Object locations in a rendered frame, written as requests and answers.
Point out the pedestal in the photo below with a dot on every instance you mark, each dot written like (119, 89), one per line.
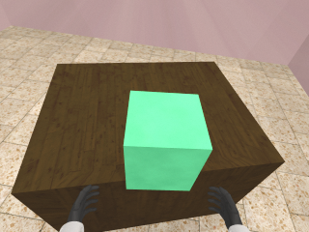
(78, 140)

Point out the left robot hand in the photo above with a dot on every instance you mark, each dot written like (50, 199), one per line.
(78, 211)

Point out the carton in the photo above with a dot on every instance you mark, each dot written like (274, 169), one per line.
(166, 142)

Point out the right robot hand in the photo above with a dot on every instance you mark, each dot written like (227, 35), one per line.
(228, 211)

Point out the robot left forearm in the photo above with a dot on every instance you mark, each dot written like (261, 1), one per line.
(72, 226)

